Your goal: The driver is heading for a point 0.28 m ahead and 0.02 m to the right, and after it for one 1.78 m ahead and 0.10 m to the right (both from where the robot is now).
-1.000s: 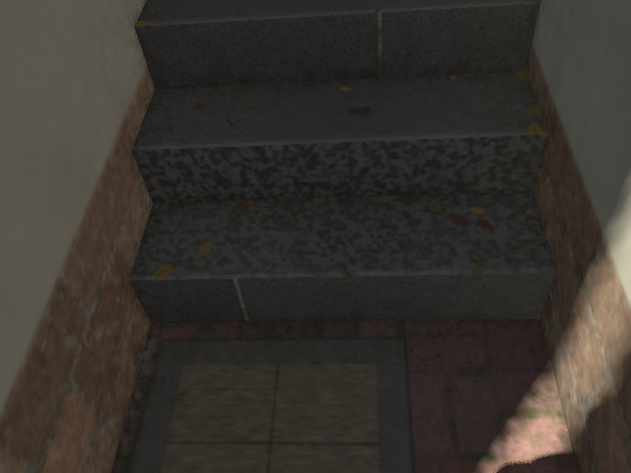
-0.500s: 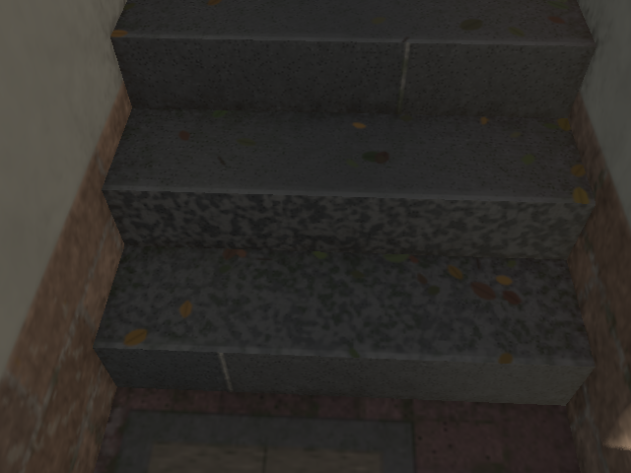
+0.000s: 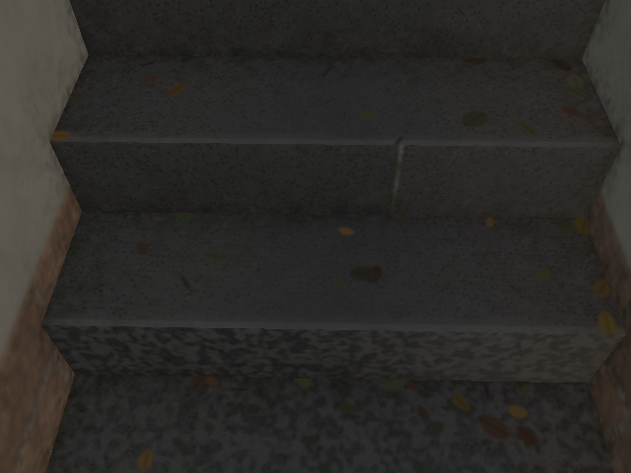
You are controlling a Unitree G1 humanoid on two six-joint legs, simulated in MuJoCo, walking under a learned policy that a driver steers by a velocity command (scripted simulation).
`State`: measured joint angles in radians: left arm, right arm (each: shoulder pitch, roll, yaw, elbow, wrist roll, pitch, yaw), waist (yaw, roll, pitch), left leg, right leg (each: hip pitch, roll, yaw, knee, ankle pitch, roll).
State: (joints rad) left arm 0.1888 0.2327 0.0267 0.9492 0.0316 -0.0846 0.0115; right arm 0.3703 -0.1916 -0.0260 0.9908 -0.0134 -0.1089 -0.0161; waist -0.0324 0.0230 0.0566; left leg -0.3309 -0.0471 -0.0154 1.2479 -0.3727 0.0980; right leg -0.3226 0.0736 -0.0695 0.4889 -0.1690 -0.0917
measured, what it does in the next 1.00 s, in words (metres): climbs: left foot, then right foot 0.18 m higher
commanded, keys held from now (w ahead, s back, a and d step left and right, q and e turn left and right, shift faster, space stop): w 1.00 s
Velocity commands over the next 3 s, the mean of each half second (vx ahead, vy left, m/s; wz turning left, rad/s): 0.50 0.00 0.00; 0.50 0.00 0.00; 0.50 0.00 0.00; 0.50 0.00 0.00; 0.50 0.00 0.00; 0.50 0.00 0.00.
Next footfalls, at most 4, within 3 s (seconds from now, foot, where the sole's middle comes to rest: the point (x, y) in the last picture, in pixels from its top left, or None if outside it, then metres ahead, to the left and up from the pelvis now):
0.32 left None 0.22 0.12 -0.77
0.74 right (336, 458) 0.44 -0.01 -0.59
1.20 left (226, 269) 0.72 0.18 -0.40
1.70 right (335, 95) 0.99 -0.03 -0.22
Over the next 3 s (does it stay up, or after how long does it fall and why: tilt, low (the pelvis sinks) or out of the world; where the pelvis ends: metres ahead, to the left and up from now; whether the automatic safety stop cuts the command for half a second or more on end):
stays up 1.56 0.00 0.94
